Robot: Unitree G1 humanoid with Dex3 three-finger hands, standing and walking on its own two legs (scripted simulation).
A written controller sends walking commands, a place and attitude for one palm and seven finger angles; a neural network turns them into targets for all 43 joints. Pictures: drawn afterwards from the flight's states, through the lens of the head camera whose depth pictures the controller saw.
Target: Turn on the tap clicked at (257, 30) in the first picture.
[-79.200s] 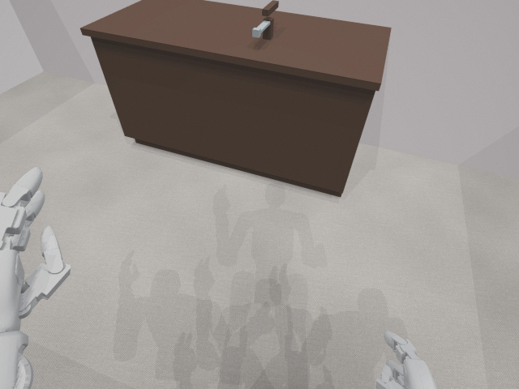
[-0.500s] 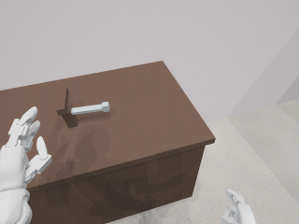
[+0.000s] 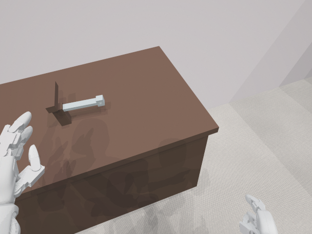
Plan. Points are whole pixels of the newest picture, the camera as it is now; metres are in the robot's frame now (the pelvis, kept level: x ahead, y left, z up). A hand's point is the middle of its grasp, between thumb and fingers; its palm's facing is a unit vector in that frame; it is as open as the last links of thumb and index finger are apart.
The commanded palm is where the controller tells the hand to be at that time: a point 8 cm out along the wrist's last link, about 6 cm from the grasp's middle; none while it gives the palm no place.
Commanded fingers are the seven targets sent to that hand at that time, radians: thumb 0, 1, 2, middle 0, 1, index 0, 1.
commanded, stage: step back with the hand held close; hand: left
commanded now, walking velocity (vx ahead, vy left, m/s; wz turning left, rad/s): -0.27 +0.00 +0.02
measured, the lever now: (100, 100) +0.54 +0.25 +0.01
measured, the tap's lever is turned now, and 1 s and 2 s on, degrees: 83 83 83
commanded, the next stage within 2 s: stop stepping back and stand still in 1.30 s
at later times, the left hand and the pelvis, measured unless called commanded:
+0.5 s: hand (19, 189) +0.17 +0.26 +0.16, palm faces +0.43 -0.79 -0.44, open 7.4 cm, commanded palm +0.11 +0.29 +0.17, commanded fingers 0.00 0.90 0.90 -0.20 -0.30 -0.20 -0.30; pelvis -0.05 +0.01 -0.01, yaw +0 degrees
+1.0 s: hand (30, 211) +0.13 +0.21 +0.16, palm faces +0.33 -0.85 -0.41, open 7.4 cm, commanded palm +0.07 +0.27 +0.17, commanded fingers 0.00 0.90 0.90 -0.20 -0.30 -0.20 -0.30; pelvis -0.09 -0.01 -0.01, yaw -1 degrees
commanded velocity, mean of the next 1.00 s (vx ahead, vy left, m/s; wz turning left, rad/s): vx -0.35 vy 0.00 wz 0.01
